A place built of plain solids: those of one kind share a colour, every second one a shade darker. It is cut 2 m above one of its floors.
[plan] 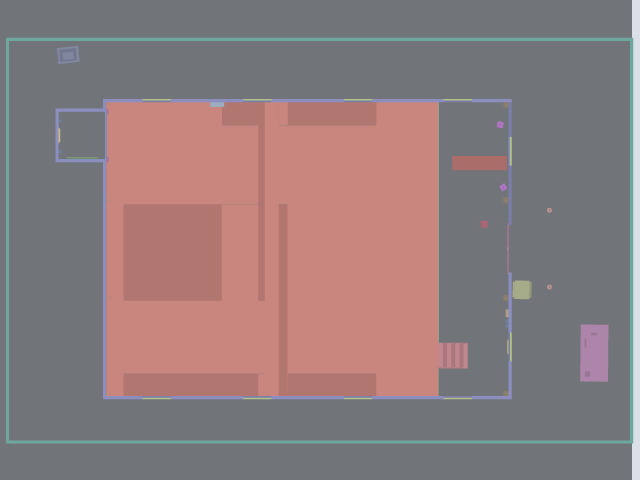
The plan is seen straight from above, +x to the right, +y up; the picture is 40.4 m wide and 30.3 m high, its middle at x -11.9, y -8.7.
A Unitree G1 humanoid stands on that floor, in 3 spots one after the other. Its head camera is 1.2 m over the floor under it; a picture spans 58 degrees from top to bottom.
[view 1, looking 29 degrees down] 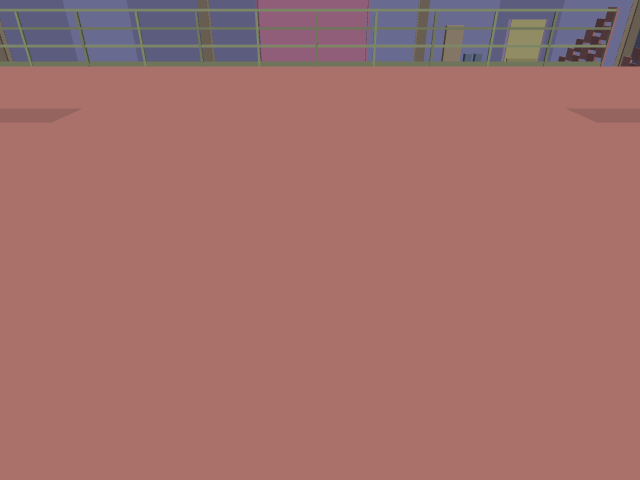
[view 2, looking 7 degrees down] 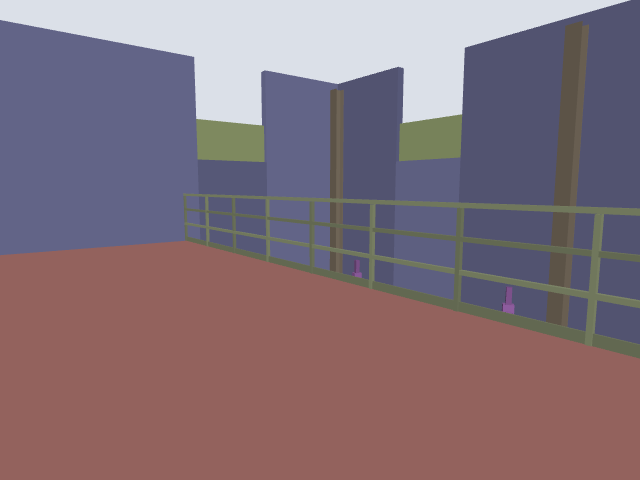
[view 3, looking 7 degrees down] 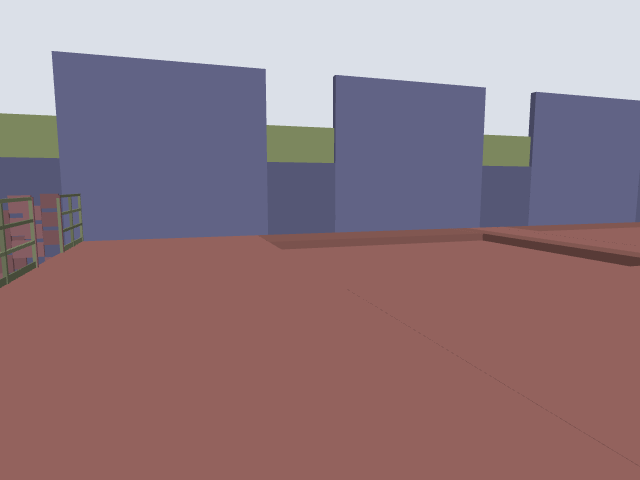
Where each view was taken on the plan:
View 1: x -13.95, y -9.45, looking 0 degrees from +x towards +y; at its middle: raised_floor_bank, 2.47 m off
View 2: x -8.00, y -9.45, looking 52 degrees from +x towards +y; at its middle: wall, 12.08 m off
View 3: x -6.50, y -7.85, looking -108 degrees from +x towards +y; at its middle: raised_floor_bank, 9.85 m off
